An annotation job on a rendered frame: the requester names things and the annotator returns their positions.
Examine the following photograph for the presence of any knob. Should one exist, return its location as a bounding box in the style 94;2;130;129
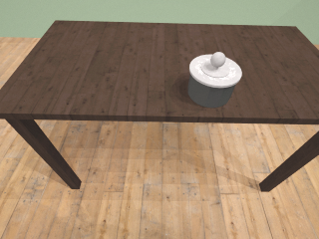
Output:
210;52;226;68

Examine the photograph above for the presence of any table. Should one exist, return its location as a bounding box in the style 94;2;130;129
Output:
0;20;319;192

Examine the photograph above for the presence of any lid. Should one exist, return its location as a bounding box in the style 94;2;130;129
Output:
189;54;242;89

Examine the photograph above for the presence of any pot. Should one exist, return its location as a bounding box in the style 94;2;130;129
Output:
187;74;236;109

